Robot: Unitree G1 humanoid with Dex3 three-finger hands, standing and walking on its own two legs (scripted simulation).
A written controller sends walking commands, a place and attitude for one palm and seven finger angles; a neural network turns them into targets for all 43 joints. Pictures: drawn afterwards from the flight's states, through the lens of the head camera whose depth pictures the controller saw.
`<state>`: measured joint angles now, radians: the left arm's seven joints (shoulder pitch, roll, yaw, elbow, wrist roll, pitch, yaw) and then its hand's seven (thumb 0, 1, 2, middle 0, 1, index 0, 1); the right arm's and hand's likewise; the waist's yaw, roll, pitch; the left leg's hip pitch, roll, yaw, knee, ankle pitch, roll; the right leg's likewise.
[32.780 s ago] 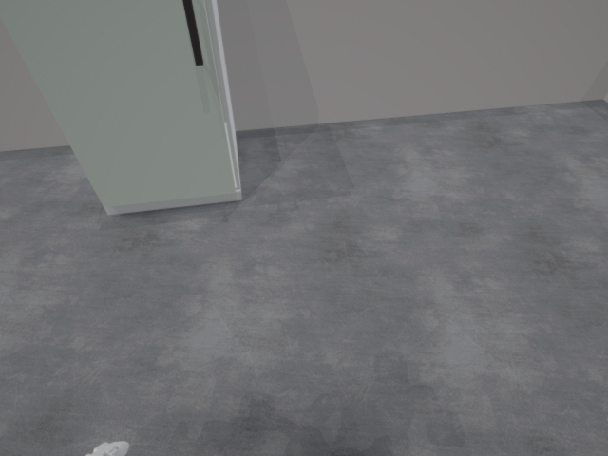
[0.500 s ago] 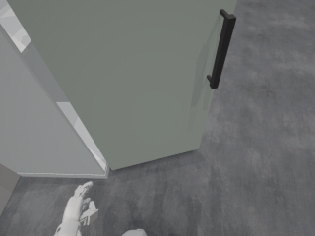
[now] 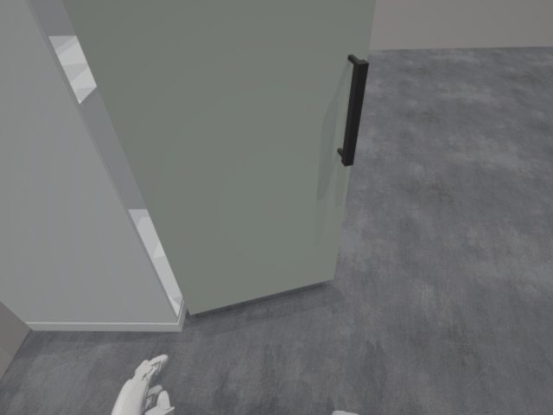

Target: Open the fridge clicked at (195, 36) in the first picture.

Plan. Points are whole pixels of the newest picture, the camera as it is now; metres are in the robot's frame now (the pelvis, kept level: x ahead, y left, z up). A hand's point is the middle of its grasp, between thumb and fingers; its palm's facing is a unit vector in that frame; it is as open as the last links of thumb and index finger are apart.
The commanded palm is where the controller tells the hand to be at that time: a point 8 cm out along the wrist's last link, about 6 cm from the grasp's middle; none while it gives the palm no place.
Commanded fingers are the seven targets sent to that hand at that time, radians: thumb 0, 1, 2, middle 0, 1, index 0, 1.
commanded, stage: stop stepping back and stand still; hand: right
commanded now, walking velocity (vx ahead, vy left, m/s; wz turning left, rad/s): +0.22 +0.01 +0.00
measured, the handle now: (349, 114) +0.77 -0.14 +0.08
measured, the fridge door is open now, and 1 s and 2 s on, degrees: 74 74 74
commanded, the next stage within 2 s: let the arm hang, fingers relaxed in 0.64 s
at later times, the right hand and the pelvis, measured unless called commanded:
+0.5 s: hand out of the picture +0.13 -0.30 +0.17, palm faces +0.51 +0.76 -0.39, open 7.4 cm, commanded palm +0.08 -0.32 +0.18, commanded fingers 0.00 -0.90 -0.90 0.20 0.30 0.20 0.30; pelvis -0.06 -0.02 -0.01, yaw -1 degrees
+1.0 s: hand out of the picture +0.04 -0.23 -0.16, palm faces +0.02 +0.98 -0.21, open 7.3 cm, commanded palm none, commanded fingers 0.00 -0.90 -0.90 0.20 0.30 0.20 0.30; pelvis -0.06 -0.04 -0.01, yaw -3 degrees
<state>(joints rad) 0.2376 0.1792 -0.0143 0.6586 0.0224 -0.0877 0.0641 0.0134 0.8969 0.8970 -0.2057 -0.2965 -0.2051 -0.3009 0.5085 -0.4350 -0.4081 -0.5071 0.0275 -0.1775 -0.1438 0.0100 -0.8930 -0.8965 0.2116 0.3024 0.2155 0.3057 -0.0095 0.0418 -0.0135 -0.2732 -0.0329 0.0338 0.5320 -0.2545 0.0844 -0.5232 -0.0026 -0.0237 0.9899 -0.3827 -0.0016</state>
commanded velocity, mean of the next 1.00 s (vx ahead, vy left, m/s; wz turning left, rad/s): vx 0.07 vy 0.03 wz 0.00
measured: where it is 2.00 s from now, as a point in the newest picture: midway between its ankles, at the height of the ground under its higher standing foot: outside the picture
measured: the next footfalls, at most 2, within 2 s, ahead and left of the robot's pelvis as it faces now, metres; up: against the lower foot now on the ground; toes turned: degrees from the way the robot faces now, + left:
right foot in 0.12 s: +0.01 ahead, -0.16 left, +0.00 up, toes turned -9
left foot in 0.30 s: +0.04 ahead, +0.08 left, +0.00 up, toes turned +0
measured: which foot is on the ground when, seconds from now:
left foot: down 0.00-0.10, up 0.12-0.28, down 0.30-1.00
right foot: up 0.00-0.10, down 0.12-1.00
